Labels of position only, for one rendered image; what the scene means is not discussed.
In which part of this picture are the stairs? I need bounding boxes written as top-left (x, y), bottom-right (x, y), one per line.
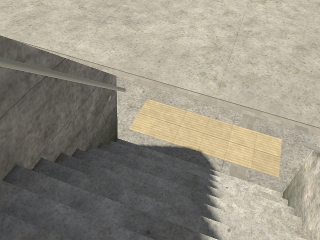
top-left (0, 138), bottom-right (312, 240)

